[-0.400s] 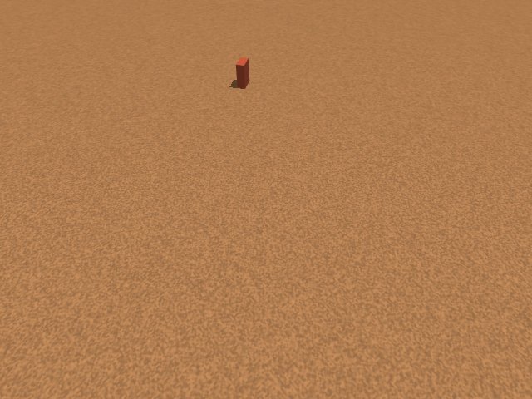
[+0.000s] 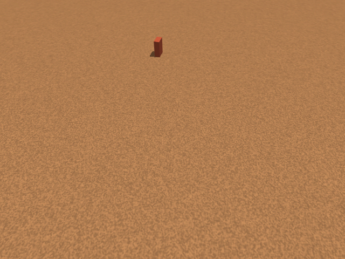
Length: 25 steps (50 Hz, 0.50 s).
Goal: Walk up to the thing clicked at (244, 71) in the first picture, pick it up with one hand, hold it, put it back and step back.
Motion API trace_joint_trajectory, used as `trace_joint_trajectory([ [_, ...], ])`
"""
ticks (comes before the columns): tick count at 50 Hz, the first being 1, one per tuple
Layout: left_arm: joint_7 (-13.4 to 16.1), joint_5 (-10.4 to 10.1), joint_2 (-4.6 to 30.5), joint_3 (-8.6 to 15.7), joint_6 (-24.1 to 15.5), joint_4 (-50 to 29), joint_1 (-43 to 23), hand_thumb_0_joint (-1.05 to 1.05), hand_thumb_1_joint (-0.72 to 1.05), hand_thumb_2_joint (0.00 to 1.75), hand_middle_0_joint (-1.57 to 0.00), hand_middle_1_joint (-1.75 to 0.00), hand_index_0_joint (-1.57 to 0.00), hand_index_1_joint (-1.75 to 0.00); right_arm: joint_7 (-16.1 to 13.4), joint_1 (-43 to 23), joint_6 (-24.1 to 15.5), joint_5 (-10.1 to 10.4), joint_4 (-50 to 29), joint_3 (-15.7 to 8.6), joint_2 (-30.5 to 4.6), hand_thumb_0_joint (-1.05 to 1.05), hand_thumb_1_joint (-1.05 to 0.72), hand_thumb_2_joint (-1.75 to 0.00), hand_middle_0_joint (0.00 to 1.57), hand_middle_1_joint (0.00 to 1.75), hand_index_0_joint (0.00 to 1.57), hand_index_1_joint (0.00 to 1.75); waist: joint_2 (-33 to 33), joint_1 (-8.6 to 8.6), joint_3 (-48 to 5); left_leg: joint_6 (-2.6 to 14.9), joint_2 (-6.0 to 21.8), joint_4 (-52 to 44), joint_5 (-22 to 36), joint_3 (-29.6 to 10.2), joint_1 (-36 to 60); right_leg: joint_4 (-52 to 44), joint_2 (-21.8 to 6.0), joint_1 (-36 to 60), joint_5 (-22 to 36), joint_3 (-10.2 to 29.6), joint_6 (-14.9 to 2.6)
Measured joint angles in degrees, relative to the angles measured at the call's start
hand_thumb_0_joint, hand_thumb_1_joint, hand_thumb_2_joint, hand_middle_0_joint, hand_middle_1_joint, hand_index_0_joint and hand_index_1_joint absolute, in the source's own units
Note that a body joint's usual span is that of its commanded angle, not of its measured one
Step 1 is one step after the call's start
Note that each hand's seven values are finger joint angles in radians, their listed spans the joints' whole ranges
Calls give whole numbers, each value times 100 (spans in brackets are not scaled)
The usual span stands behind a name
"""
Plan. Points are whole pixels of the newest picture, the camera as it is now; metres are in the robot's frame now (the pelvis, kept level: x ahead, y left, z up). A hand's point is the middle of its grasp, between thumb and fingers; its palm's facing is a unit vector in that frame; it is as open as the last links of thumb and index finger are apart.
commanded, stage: stand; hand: left
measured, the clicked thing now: (158, 47) +2.18 +0.14 -0.70
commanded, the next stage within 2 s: walk up in 0.72 s
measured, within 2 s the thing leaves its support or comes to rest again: neither
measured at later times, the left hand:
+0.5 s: hand out of the picture +0.08 +0.25 -0.15, palm faces -0.01 -0.94 -0.34, open 7.4 cm
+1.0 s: hand out of the picture +0.08 +0.33 -0.16, palm faces +0.04 -0.93 -0.37, open 7.4 cm
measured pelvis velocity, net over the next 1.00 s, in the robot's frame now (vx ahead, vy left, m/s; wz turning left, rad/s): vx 0.06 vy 0.03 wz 0.01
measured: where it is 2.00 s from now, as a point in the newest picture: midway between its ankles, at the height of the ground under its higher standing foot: (169, 189)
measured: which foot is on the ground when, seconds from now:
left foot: down 0.00-0.80, up 0.82-1.00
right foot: down 0.00-1.00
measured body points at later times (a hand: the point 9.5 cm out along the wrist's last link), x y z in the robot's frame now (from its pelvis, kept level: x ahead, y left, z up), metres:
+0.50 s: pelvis +0.00 +0.00 +0.00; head +0.01 +0.00 +0.45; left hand +0.08 +0.30 -0.13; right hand +0.08 -0.30 -0.13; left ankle +0.00 +0.13 -0.75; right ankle -0.01 -0.12 -0.75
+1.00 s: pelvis +0.06 +0.03 -0.01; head +0.05 +0.05 +0.44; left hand +0.08 +0.38 -0.13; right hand +0.15 -0.31 -0.11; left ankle +0.11 +0.17 -0.74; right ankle -0.01 -0.12 -0.75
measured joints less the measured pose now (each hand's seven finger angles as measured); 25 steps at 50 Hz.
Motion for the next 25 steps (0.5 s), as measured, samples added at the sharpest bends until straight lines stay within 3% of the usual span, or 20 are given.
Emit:
trace_joint_trajectory([
  [25,4,4,16,-3,3,-35,31,0,90,90,-20,-30,-21,-30,-8,12,-3,-6,-11,0,-14,0,-90,-90,20,30,21,30,8,2,-49,-9,7,-80,21,-9,82,-87,6,88,22,-10,-5],
])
